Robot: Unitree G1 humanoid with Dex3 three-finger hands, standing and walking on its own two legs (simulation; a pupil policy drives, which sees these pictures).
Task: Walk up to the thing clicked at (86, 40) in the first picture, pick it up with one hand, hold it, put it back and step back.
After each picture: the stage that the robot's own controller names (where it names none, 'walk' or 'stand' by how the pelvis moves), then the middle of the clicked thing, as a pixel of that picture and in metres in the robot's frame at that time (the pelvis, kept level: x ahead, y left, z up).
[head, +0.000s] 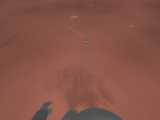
stand; (86, 41) +1.65 +0.17 -0.72
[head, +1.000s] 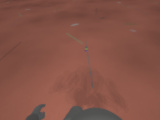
walk; (86, 49) +1.53 +0.27 -0.71
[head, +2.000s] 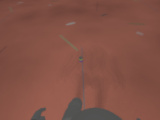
walk; (80, 59) +1.03 +0.31 -0.72
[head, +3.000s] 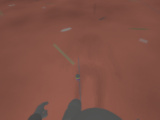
walk; (77, 77) +0.63 +0.26 -0.71
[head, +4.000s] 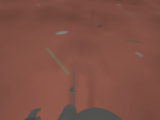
walk; (72, 91) +0.43 +0.18 -0.70
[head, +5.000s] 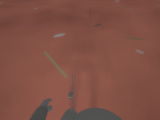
stand; (70, 95) +0.37 +0.23 -0.71
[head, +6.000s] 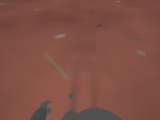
stand; (71, 97) +0.35 +0.22 -0.72
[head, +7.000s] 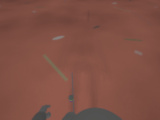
stand; (71, 98) +0.34 +0.22 -0.72
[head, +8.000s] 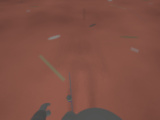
stand; (69, 98) +0.32 +0.25 -0.72
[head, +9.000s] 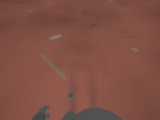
stand; (70, 96) +0.36 +0.23 -0.73
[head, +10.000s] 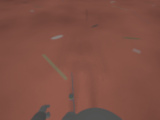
stand; (71, 97) +0.36 +0.22 -0.73
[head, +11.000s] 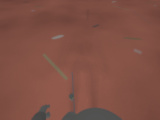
stand; (71, 97) +0.35 +0.22 -0.73
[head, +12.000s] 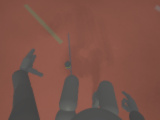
go down; (68, 65) +0.43 +0.22 -0.44
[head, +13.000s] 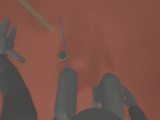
go down; (62, 56) +0.45 +0.24 -0.31
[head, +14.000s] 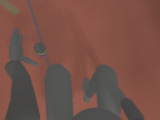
close in; (40, 50) +0.42 +0.27 -0.23
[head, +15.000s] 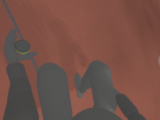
close; (23, 48) +0.42 +0.29 -0.22
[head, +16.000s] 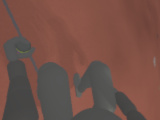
lift; (23, 47) +0.41 +0.29 -0.23
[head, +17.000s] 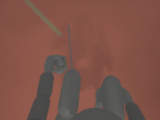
lift; (61, 65) +0.33 +0.23 -0.07
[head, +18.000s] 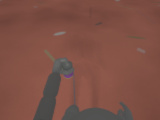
hold; (67, 70) +0.33 +0.17 +0.04
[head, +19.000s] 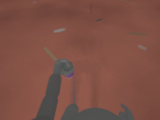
hold; (68, 70) +0.34 +0.17 +0.01
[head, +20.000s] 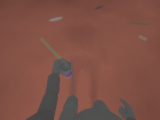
crouch; (66, 70) +0.35 +0.18 -0.05
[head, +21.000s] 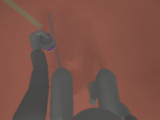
lower; (48, 43) +0.48 +0.26 -0.10
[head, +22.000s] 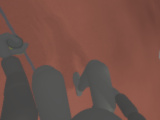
lower; (17, 46) +0.44 +0.29 -0.23
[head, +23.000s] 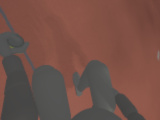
lower; (17, 45) +0.44 +0.29 -0.23
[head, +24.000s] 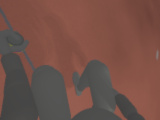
lower; (17, 43) +0.45 +0.29 -0.23
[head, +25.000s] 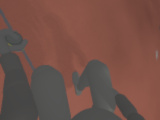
lower; (16, 42) +0.45 +0.30 -0.23
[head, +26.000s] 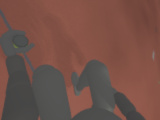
open; (21, 44) +0.44 +0.28 -0.23
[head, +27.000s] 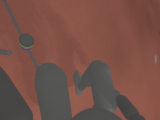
stand; (26, 43) +0.44 +0.27 -0.24
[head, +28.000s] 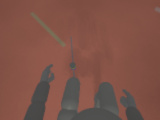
walk; (73, 66) +0.45 +0.19 -0.47
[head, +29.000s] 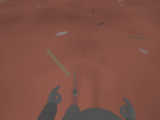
stand; (74, 93) +0.41 +0.17 -0.66
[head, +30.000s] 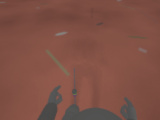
stand; (74, 92) +0.41 +0.18 -0.66
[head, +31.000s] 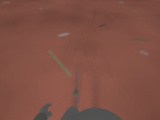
stand; (76, 93) +0.41 +0.17 -0.70
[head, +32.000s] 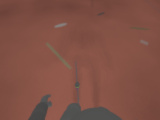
walk; (77, 85) +0.43 +0.14 -0.70
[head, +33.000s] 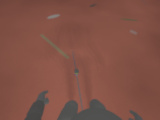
walk; (76, 72) +0.58 +0.15 -0.71
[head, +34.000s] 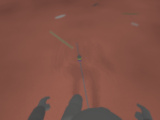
walk; (79, 58) +0.88 +0.25 -0.69
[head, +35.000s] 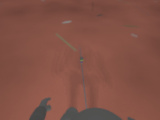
stand; (81, 60) +1.01 +0.19 -0.71
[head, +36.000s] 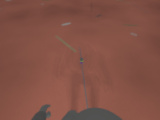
stand; (81, 60) +1.01 +0.20 -0.72
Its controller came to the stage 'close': yes
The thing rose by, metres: 0.71
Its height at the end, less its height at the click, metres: +0.00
